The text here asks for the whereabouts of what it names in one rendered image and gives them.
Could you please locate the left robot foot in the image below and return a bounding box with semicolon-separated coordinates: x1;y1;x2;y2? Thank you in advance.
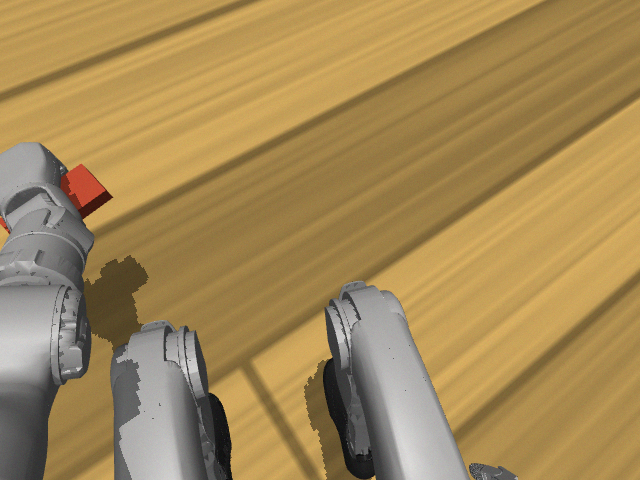
208;393;233;480

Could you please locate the left robot arm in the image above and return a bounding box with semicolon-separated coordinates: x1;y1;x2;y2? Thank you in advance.
0;182;95;480

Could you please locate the left robot hand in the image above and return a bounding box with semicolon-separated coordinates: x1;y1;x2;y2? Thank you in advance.
0;142;86;227

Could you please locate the small box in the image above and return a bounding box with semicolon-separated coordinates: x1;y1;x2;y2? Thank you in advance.
0;164;113;234

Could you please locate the right robot foot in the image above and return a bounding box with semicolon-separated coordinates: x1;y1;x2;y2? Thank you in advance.
323;358;375;479

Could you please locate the right robot hand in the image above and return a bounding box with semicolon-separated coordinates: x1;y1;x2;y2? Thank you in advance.
469;463;518;480

